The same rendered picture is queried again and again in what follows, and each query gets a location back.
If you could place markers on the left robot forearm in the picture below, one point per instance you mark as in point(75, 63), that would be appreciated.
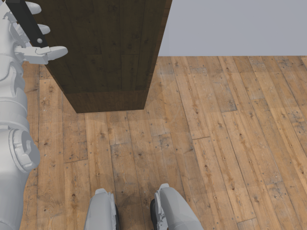
point(13, 100)

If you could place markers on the cupboard door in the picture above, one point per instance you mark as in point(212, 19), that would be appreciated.
point(110, 43)

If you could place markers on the right robot thigh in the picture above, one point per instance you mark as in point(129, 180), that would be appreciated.
point(178, 213)

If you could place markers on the left robot upper arm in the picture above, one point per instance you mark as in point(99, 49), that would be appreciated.
point(18, 156)

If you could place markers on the robot left hand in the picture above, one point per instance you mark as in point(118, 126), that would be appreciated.
point(11, 37)

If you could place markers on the right robot shin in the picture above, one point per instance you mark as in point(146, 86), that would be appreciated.
point(161, 220)

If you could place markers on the handle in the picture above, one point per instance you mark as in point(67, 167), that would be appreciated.
point(26, 20)

